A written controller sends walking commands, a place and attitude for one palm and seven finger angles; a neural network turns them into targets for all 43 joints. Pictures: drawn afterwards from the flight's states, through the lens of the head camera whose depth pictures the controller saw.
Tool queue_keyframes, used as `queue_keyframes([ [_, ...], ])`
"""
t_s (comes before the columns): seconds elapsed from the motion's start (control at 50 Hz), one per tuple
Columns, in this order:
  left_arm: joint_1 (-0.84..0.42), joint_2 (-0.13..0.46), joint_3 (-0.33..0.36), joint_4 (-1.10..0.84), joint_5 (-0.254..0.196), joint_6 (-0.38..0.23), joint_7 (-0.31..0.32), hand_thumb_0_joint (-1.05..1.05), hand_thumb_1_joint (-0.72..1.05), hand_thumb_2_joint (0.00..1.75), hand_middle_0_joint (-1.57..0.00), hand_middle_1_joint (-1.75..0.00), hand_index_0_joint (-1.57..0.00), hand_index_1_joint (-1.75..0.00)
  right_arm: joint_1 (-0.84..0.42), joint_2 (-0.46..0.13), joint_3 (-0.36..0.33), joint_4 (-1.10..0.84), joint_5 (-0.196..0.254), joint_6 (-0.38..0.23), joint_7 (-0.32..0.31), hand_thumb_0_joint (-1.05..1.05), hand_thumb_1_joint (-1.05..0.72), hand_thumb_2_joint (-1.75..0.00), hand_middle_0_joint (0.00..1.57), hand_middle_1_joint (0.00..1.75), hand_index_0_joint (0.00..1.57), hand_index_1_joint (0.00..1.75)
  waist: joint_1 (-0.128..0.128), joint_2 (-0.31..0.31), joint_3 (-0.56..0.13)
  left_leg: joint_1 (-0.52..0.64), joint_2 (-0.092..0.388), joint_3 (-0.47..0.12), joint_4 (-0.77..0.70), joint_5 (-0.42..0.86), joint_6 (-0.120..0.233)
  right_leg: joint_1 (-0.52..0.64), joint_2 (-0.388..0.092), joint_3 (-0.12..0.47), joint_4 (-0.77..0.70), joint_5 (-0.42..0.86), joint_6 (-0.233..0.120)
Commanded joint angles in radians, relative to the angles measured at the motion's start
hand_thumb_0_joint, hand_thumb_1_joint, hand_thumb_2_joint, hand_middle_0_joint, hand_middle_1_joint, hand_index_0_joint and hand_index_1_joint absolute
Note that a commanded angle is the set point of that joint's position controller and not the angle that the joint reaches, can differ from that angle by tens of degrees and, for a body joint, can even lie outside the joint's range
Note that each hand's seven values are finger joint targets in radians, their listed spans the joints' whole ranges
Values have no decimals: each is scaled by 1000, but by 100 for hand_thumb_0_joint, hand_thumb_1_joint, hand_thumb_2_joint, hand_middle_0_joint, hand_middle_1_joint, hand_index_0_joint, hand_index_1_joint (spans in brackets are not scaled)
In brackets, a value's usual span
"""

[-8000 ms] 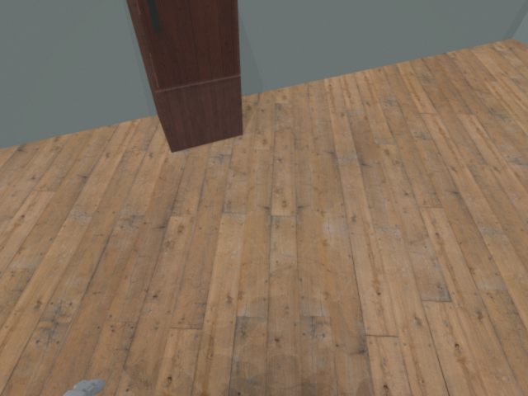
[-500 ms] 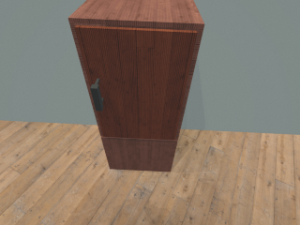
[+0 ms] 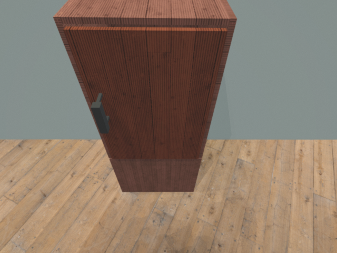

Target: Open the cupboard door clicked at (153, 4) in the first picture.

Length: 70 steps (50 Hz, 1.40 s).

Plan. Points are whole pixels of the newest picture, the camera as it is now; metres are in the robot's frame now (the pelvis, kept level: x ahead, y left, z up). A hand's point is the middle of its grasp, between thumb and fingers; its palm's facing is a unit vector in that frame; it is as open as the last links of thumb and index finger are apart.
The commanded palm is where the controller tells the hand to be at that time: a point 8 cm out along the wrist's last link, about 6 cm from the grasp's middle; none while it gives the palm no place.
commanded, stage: come to a stop and stand still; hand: left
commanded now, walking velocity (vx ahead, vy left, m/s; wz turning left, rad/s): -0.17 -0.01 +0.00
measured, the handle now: (102, 113) +0.52 +0.24 -0.01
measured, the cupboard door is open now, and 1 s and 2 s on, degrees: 0 0 0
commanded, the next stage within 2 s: look again from close up in 0.86 s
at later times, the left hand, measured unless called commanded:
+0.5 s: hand out of the picture +0.02 +0.17 -0.17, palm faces +0.03 -0.97 -0.23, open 7.4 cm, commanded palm none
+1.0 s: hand out of the picture -0.04 +0.18 -0.16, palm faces +0.03 -0.97 -0.26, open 7.4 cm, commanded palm none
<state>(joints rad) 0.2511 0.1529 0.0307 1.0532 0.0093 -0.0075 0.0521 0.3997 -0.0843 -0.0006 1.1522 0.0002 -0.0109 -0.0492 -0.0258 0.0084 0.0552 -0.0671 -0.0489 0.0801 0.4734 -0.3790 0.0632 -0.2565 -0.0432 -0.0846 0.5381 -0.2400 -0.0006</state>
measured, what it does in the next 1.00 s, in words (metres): shifts its weight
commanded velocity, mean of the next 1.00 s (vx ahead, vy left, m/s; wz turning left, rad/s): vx -0.01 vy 0.00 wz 0.00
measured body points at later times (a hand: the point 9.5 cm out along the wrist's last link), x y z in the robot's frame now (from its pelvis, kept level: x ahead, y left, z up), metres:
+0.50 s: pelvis -0.04 -0.02 -0.01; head -0.05 -0.02 +0.44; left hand +0.01 +0.22 -0.15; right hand +0.03 -0.28 -0.14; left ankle -0.07 +0.07 -0.73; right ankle +0.00 -0.12 -0.73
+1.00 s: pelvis -0.07 -0.02 +0.01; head -0.07 -0.02 +0.46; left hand -0.05 +0.23 -0.14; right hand -0.08 -0.28 -0.15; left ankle -0.07 +0.07 -0.73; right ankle +0.01 -0.12 -0.73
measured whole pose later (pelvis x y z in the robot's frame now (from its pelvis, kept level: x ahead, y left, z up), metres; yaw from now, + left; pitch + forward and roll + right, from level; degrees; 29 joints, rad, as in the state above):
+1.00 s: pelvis -0.07 -0.02 +0.01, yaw +1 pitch -2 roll +0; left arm 0.28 0.22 0.01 1.05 0.02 0.00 0.02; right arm 0.33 -0.23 -0.01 1.10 -0.02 0.01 -0.01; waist -0.02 0.00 0.01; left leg -0.16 -0.03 0.05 0.44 -0.25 0.04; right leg -0.26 0.00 -0.08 0.41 -0.12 -0.04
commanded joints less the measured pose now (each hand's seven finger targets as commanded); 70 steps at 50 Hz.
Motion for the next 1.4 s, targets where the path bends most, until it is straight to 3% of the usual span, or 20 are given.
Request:
queue_keyframes([
  [0.0, 130, 84, 13, -26, -4, 3, 12, 0, 90, 90, -20, -30, -20, -30, 66, -114, -44, -45, -2, 3, -9, 0, -90, -90, 20, 30, 20, 30, 32, -83, -53, -152, 140, -84, 17, 586, -63, 183, -158, 129, 46, 727, -91],
  [0.08, 65, 103, 23, -73, 1, 17, 12, 0, 90, 90, -20, -30, -20, -30, 30, -106, -57, -69, -6, 17, 0, 0, -90, -90, 20, 30, 20, 30, 17, -51, -86, -114, 132, -76, 60, 502, -60, 104, -174, 139, 32, 616, -108],
  [0.16, 3, 63, 17, -106, 3, 32, 7, 0, 90, 90, -20, -30, -20, -30, -32, -141, -55, -91, -20, 13, 0, 0, -90, -90, 20, 30, 20, 30, 18, -2, -18, -133, 203, -168, -69, 555, -24, 33, -64, 85, 58, 284, -47],
  [0.18, 1, 209, -15, -177, 9, 27, 15, 0, 90, 90, -20, -30, -20, -30, -79, -239, -51, -191, -24, 9, 6, 0, -90, -90, 20, 30, 20, 30, 9, -82, 56, -138, 194, -216, -144, 682, -43, -18, 1, 30, 100, 41, -21],
  [0.2, 30, 99, -8, -202, 18, 38, 12, 0, 90, 90, -20, -30, -20, -30, -99, -254, -72, -229, -29, -17, 0, 0, -90, -90, 20, 30, 20, 30, 28, -47, -40, -115, 256, -225, -52, 786, -10, -66, 1, 26, 146, -43, -17],
  [0.22, 9, 99, -14, -214, 17, 39, 8, 0, 90, 90, -20, -30, -20, -30, -89, -240, -71, -237, -29, -19, -2, 0, -90, -90, 20, 30, 20, 30, 13, 78, -84, -57, 253, -227, -48, 867, -1, -96, 1, 44, 167, -60, -27],
  [0.26, 20, 101, -2, -231, 14, 34, -1, 0, 90, 90, -20, -30, -20, -30, -103, -220, -67, -269, -29, -11, -8, 0, -90, -90, 20, 30, 20, 30, 15, 207, -69, -71, 242, -198, -40, 775, 25, -127, 1, 61, 190, -124, -34],
  [0.3, 62, 107, 3, -224, 14, 25, -12, 0, 90, 90, -20, -30, -20, -30, -131, -220, -60, -299, -29, -6, -2, 0, -90, -90, 20, 30, 20, 30, 38, 104, -33, -150, 218, -180, 2, 609, 36, -61, -1, 64, 82, -22, -39],
  [0.32, 86, 123, 8, -211, 15, 15, -13, 0, 90, 90, -20, -30, -20, -30, -129, -231, -61, -310, -24, -9, -2, 0, -90, -90, 20, 30, 20, 30, 39, 56, -38, -187, 186, -169, 37, 554, 16, -5, -14, 93, 30, 138, -52],
  [0.36, 76, 170, 20, -213, 10, 0, -10, 0, 90, 90, -20, -30, -20, -30, -107, -238, -67, -315, -19, -7, -1, 0, -90, -90, 20, 30, 20, 30, 12, -66, -90, -206, 115, -111, 101, 325, -15, 55, -101, 205, 12, 354, -101],
  [0.38, 59, 179, 17, -215, 7, -8, -10, 0, 90, 90, -20, -30, -20, -30, -97, -221, -61, -310, -17, -2, 5, 0, -90, -90, 20, 30, 20, 30, -3, -90, -108, -200, 88, -93, 109, 181, -21, 62, -145, 262, -32, 347, -123],
  [0.4, 35, 200, 18, -217, 5, -11, -11, 0, 90, 90, -20, -30, -20, -30, -100, -217, -61, -304, -15, 2, 9, 0, -90, -90, 20, 30, 20, 30, -13, -81, -84, -199, 73, -93, 95, 85, -23, 29, -171, 297, -85, 253, -137],
  [0.42, 7, 220, 20, -221, 5, -13, -12, 0, 90, 90, -20, -30, -20, -30, -113, -229, -60, -300, -16, 3, 11, 0, -90, -90, 20, 30, 20, 30, -18, -64, -42, -186, 74, -105, 71, 74, -19, -24, -165, 302, -124, 137, -135],
  [0.46, -34, 233, 23, -221, 6, -14, -15, 0, 90, 90, -20, -30, -20, -30, -126, -263, -63, -291, -19, -1, 17, 0, -90, -90, 20, 30, 20, 30, -16, -38, 3, -174, 100, -134, 6, 99, -3, -70, -119, 258, -142, -4, -111],
  [0.52, -28, 223, 16, -194, 6, -11, -20, 0, 90, 90, -20, -30, -20, -30, -147, -287, -58, -273, -22, -7, 25, 0, -90, -90, 20, 30, 20, 30, 6, -14, 17, -211, 133, -164, -80, 70, 11, -20, -69, 196, -148, -42, -69],
  [0.58, -22, 226, 14, -170, 7, -13, -21, 0, 90, 90, -20, -30, -20, -30, -162, -300, -52, -256, -22, -9, 29, 0, -90, -90, 20, 30, 20, 30, 15, 8, 8, -231, 142, -175, -129, 24, 9, 27, -64, 181, -165, -43, -57],
  [0.66, -15, 238, 14, -139, 7, -17, -23, 0, 90, 90, -20, -30, -20, -30, -143, -306, -50, -221, -22, -3, 34, 0, -90, -90, 20, 30, 20, 30, 14, -44, 14, -240, 126, -162, -138, -22, 4, 30, -80, 206, -227, -141, -49],
  [0.74, -10, 236, 14, -115, 7, -17, -23, 0, 90, 90, -20, -30, -20, -30, -112, -301, -45, -182, -23, 0, 37, 0, -90, -90, 20, 30, 20, 30, 11, -49, 15, -239, 124, -162, -150, -41, 1, 23, -84, 211, -253, -183, -43],
  [1.04, 65, 159, -8, -22, 2, -18, -13, 0, 90, 90, -20, -30, -20, -30, -40, -222, -20, -68, -15, -5, 29, 0, -90, -90, 20, 30, 20, 30, 22, -5, 30, -256, 140, -158, -183, 23, -11, 75, -88, 183, -230, -59, -40],
  [1.38, 151, 53, -26, 22, 4, -21, 1, 0, 90, 90, -20, -30, -20, -30, -2, -139, -16, -33, -7, -13, 14, 0, -90, -90, 20, 30, 20, 30, 19, -14, 31, -195, 154, -140, -173, 150, -15, 81, -74, 144, -180, 138, -33],
])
